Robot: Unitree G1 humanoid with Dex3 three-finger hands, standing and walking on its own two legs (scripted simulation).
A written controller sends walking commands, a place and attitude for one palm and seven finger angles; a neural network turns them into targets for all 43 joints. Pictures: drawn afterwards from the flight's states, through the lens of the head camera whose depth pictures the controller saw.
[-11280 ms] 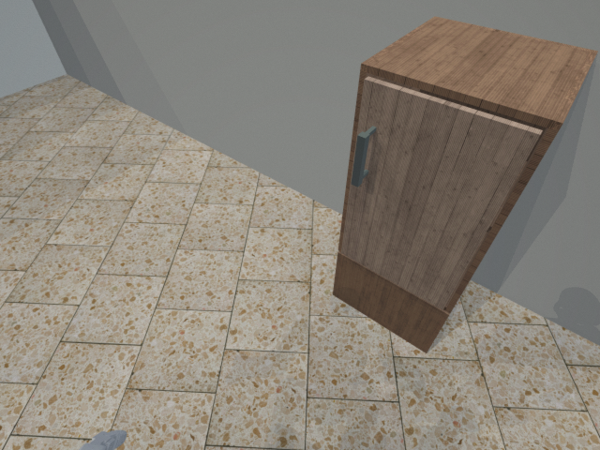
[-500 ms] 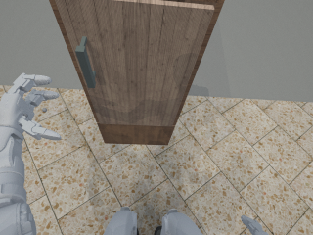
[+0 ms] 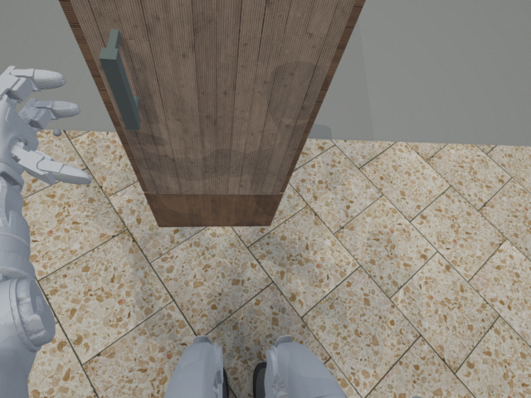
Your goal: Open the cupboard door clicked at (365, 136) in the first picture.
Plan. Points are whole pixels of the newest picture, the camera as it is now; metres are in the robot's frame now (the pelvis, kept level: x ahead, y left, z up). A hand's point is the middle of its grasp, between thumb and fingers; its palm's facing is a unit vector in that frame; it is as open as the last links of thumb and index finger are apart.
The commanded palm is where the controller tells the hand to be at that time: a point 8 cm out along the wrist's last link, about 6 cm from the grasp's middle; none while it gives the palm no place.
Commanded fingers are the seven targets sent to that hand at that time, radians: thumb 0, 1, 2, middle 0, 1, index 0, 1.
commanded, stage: move the hooked fingers beside the handle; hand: left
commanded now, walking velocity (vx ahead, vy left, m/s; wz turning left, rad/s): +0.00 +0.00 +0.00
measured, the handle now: (124, 83) +0.56 +0.20 +0.06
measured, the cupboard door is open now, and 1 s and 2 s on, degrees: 0 0 0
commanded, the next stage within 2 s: slide the fingers in behind the handle in 1.16 s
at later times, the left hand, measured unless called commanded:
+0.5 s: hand (74, 112) +0.52 +0.26 +0.04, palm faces +0.01 -1.00 +0.00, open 14.0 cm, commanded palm +0.50 +0.30 +0.05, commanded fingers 0.00 -0.50 0.30 -0.30 -1.20 -0.30 -1.20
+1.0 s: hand (84, 106) +0.52 +0.24 +0.06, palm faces +0.05 -1.00 -0.03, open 14.0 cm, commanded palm +0.50 +0.28 +0.05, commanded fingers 0.00 -0.50 0.30 -0.30 -1.20 -0.30 -1.20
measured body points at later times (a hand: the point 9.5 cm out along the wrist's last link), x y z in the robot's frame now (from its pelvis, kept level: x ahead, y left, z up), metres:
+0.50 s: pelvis +0.01 +0.02 +0.00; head +0.17 +0.06 +0.42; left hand +0.51 +0.32 +0.04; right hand +0.00 -0.26 -0.09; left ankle +0.02 +0.05 -0.64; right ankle +0.02 -0.09 -0.64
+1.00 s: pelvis +0.01 +0.00 +0.00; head +0.16 +0.05 +0.42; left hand +0.51 +0.30 +0.06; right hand +0.03 -0.27 -0.10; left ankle +0.02 +0.05 -0.64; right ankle +0.02 -0.09 -0.64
